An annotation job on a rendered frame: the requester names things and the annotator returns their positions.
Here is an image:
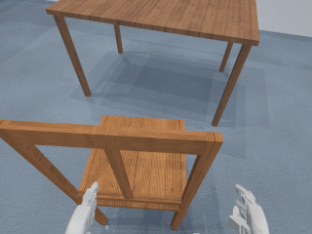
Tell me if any left robot hand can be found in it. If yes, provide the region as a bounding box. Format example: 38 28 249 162
64 181 98 234

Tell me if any table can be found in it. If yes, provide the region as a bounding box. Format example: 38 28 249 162
45 0 260 127

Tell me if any right robot hand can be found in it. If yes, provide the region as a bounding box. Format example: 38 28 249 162
229 184 270 234

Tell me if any chair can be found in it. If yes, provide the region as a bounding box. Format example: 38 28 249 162
0 115 223 231

